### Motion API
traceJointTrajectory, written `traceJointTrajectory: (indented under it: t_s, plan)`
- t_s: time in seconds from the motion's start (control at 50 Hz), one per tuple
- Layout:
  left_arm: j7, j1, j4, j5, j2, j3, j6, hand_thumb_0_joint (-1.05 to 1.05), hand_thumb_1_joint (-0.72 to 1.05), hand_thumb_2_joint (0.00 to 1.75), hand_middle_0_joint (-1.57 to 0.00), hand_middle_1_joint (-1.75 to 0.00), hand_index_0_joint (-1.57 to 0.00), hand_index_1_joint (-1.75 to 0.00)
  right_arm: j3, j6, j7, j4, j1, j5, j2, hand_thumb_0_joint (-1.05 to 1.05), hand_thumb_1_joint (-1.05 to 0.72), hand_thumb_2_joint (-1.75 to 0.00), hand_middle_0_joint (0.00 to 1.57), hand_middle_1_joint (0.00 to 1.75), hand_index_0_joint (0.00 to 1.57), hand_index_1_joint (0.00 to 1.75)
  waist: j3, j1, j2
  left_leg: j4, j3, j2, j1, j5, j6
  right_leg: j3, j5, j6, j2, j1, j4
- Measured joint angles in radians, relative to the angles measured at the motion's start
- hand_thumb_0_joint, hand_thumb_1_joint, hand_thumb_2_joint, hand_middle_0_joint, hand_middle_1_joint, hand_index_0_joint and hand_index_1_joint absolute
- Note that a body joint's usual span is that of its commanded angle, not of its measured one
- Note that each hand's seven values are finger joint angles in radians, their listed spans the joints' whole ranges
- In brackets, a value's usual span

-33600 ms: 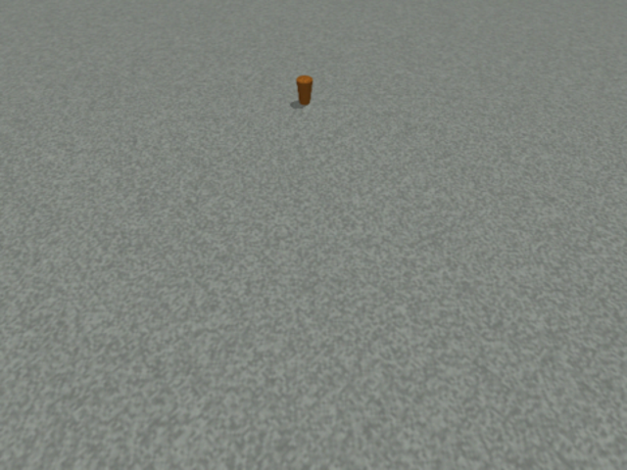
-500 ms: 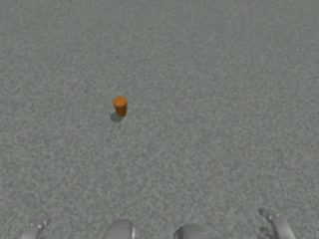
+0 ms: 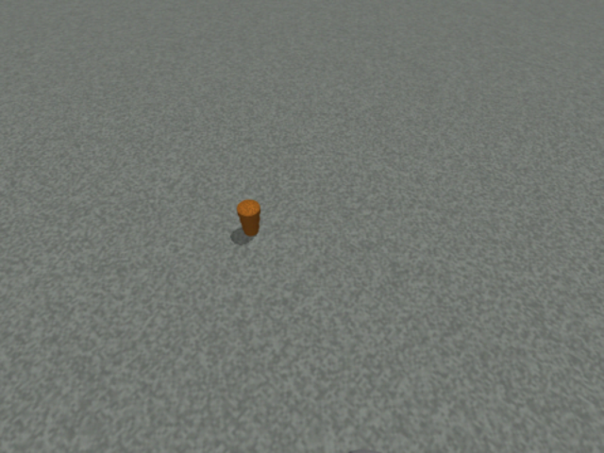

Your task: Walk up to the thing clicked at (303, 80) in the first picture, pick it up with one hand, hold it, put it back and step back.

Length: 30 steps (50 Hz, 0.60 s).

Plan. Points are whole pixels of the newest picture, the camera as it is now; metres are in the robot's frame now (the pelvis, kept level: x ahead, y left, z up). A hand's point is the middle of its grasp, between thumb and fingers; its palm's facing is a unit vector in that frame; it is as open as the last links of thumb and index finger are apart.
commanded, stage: step back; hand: left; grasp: from the side
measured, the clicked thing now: (249, 219) +1.08 +0.20 -0.69
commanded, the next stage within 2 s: stand in 0.72 s
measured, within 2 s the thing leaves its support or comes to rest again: neither
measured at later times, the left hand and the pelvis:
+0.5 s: hand out of the picture +0.10 +0.28 -0.15, palm faces +0.04 -0.94 -0.34, open 7.4 cm; pelvis +0.03 +0.01 +0.01, yaw +1 degrees
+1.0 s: hand out of the picture +0.13 +0.26 -0.13, palm faces +0.00 -0.94 -0.33, open 7.4 cm; pelvis +0.03 +0.01 +0.02, yaw +1 degrees
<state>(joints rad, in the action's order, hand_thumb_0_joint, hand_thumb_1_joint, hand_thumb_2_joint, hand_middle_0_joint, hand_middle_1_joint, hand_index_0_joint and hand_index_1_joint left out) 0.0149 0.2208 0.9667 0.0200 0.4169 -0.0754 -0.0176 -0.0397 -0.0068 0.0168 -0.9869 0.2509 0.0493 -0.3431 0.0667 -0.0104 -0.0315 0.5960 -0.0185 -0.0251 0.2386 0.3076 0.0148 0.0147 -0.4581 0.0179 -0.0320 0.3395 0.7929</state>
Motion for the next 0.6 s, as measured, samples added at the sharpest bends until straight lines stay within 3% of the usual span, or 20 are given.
traceJointTrajectory:
  t_s: [0.04, 0.08, 0.14, 0.18, 0.26, 0.32, 0.34, 0.42, 0.48, 0.6]
  plan:
    - [0.003, 0.005, 0.016, 0.0, -0.003, -0.001, 0.012, 0.01, 0.91, 0.9, -0.21, -0.3, -0.2, -0.3, 0.003, 0.001, 0.003, 0.001, -0.009, -0.002, 0.002, 0.01, -0.9, -0.9, 0.21, 0.3, 0.21, 0.3, -0.006, 0.002, 0.009, 0.006, -0.002, 0.016, 0.004, 0.001, -0.014, -0.014, 0.046, 0.002, 0.007, -0.052, -0.121]
    - [-0.001, 0.0, 0.032, 0.006, -0.021, -0.001, 0.022, 0.01, 0.91, 0.9, -0.21, -0.3, -0.2, -0.3, 0.002, 0.011, 0.002, 0.001, -0.022, -0.009, -0.005, 0.01, -0.9, -0.9, 0.21, 0.3, 0.21, 0.3, -0.001, 0.003, 0.043, 0.038, -0.02, 0.044, 0.011, 0.019, -0.026, -0.033, 0.168, -0.001, 0.035, -0.082, -0.186]
    - [-0.001, 0.001, 0.039, 0.016, -0.043, 0.007, 0.039, 0.01, 0.91, 0.9, -0.21, -0.3, -0.2, -0.3, -0.002, 0.021, -0.004, -0.007, -0.033, -0.015, -0.01, 0.01, -0.9, -0.9, 0.21, 0.3, 0.21, 0.3, -0.017, -0.007, 0.053, 0.135, -0.056, 0.019, 0.052, 0.14, -0.013, -0.043, 0.166, 0.011, 0.037, -0.08, -0.191]
    - [-0.003, -0.006, 0.04, 0.017, -0.061, 0.012, 0.045, 0.01, 0.91, 0.9, -0.21, -0.3, -0.2, -0.3, -0.007, 0.016, -0.004, -0.01, -0.038, -0.019, -0.024, 0.0, -0.9, -0.9, 0.21, 0.3, 0.2, 0.3, -0.014, -0.014, 0.059, 0.177, -0.061, 0.006, 0.073, 0.148, -0.009, -0.047, 0.17, 0.011, 0.028, -0.088, -0.206]
    - [-0.001, -0.02, 0.041, 0.017, -0.078, 0.021, 0.05, 0.01, 0.9, 0.9, -0.21, -0.3, -0.2, -0.31, -0.016, 0.006, -0.004, -0.025, -0.044, -0.017, -0.045, 0.0, -0.91, -0.9, 0.21, 0.3, 0.2, 0.3, -0.012, -0.023, 0.062, 0.115, -0.036, 0.02, 0.066, 0.134, -0.009, -0.059, 0.173, -0.009, 0.01, -0.098, -0.222]
    - [-0.001, -0.033, 0.042, 0.011, -0.068, 0.028, 0.039, 0.01, 0.9, 0.9, -0.21, -0.3, -0.2, -0.31, -0.022, -0.004, -0.006, -0.039, -0.053, -0.012, -0.042, 0.0, -0.91, -0.9, 0.2, 0.3, 0.2, 0.3, -0.003, -0.02, 0.036, -0.014, -0.008, 0.013, 0.018, -0.03, -0.013, -0.055, 0.147, -0.028, -0.016, -0.093, -0.187]
    - [-0.002, -0.035, 0.046, 0.006, -0.063, 0.031, 0.034, 0.01, 0.9, 0.9, -0.21, -0.3, -0.2, -0.31, -0.022, -0.007, -0.008, -0.043, -0.059, -0.009, -0.036, 0.0, -0.91, -0.9, 0.2, 0.3, 0.2, 0.3, -0.001, -0.021, 0.022, -0.021, 0.002, 0.006, 0.011, -0.042, -0.012, -0.045, 0.14, -0.03, -0.024, -0.091, -0.178]
    - [-0.004, -0.053, 0.074, -0.008, -0.047, 0.035, 0.026, 0.01, 0.91, 0.9, -0.21, -0.3, -0.2, -0.3, -0.006, -0.009, -0.005, -0.054, -0.078, -0.009, -0.011, 0.0, -0.91, -0.9, 0.2, 0.3, 0.2, 0.3, -0.007, -0.014, 0.011, -0.024, 0.007, 0.017, 0.0, -0.014, -0.007, -0.021, 0.126, -0.011, 0.001, -0.112, -0.209]
    - [-0.009, -0.069, 0.087, -0.011, -0.04, 0.036, 0.04, 0.01, 0.91, 0.9, -0.21, -0.3, -0.2, -0.3, 0.004, -0.005, -0.005, -0.063, -0.103, -0.016, 0.006, 0.0, -0.91, -0.9, 0.21, 0.3, 0.2, 0.3, -0.002, -0.013, 0.014, -0.037, 0.005, 0.03, -0.016, -0.009, -0.012, -0.024, 0.169, -0.033, 0.013, -0.145, -0.267]
    - [-0.018, -0.109, 0.096, -0.014, -0.04, 0.043, 0.047, 0.01, 0.91, 0.9, -0.21, -0.3, -0.2, -0.3, 0.006, -0.008, -0.012, -0.067, -0.157, -0.027, 0.019, 0.0, -0.9, -0.9, 0.21, 0.3, 0.2, 0.3, 0.005, -0.008, 0.021, -0.063, 0.01, 0.027, -0.043, -0.009, -0.01, -0.02, 0.162, -0.039, 0.009, -0.169, -0.287]
